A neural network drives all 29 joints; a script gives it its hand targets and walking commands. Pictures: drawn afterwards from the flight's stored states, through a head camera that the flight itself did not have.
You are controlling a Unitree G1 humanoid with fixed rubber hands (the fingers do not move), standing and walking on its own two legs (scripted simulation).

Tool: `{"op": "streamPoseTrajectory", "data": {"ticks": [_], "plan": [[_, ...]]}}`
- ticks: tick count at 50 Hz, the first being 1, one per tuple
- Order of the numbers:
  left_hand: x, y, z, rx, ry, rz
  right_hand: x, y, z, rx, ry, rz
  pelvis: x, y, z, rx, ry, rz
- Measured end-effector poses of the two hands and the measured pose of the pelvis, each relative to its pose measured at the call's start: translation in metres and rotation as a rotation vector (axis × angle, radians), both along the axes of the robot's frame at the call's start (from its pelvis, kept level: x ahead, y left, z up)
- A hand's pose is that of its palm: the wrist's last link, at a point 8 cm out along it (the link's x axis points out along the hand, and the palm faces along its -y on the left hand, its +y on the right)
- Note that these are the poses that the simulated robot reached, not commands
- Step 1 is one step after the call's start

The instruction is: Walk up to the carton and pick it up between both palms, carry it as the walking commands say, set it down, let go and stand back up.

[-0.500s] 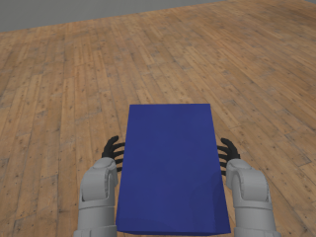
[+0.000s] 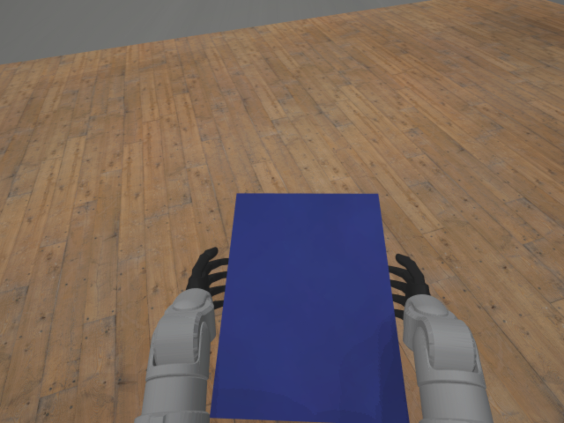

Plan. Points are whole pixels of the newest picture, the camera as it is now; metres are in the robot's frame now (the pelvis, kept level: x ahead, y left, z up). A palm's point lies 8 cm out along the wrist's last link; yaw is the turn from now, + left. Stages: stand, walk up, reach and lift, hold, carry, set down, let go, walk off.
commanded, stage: carry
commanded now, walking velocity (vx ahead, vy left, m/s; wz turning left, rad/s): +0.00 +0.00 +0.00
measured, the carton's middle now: (305, 313) +0.30 +0.00 -0.04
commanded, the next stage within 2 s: hold in 0.74 s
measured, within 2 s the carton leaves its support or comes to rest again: neither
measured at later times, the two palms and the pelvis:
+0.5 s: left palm (198, 305) +0.28 +0.16 +0.02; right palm (404, 314) +0.27 -0.14 +0.01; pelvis +0.00 +0.01 +0.00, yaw +1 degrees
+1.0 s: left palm (196, 304) +0.26 +0.16 +0.06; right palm (417, 305) +0.27 -0.15 +0.04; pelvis +0.00 +0.00 +0.00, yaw +7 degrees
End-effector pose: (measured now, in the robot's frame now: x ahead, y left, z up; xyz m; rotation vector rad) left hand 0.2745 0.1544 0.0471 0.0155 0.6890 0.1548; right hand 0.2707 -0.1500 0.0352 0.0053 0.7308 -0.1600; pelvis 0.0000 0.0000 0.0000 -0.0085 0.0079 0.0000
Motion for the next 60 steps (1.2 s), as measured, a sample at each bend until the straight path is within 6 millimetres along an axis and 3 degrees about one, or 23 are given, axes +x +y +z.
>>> {"op": "streamPoseTrajectory", "data": {"ticks": [18, 36, 41, 45, 52, 56, 60], "plan": [[0.004, 0.009, -0.021, 0.022, 0.001, -0.013, 0.004, 0.01, -0.024, -0.024, 0.001, 0.024, -0.002, 0.009, 0.0, -0.002, -0.017, 0.006], [0.001, 0.01, -0.035, -0.004, -0.02, -0.009, -0.001, 0.01, -0.035, -0.033, -0.019, 0.016, -0.005, 0.01, -0.001, -0.004, -0.031, 0.013], [-0.001, 0.009, -0.03, 0.0, -0.039, -0.011, -0.004, 0.009, -0.03, -0.015, -0.039, 0.0, -0.008, 0.01, -0.001, -0.01, -0.046, 0.029], [-0.007, 0.004, -0.011, -0.005, -0.081, -0.008, -0.01, 0.004, -0.014, 0.015, -0.081, -0.016, -0.006, 0.009, 0.002, -0.016, -0.057, 0.101], [-0.018, 0.0, 0.012, 0.054, -0.094, 0.011, 0.0, 0.0, 0.017, 0.001, -0.108, 0.043, -0.002, -0.001, 0.004, 0.009, -0.095, 0.136], [-0.023, -0.005, 0.015, 0.039, -0.066, 0.037, 0.002, -0.004, 0.027, -0.017, -0.094, 0.06, -0.004, -0.012, 0.006, 0.022, -0.138, 0.149], [-0.025, -0.012, 0.011, 0.019, -0.022, 0.054, 0.002, -0.01, 0.024, -0.038, -0.05, 0.077, -0.009, -0.024, 0.005, 0.03, -0.174, 0.153]]}}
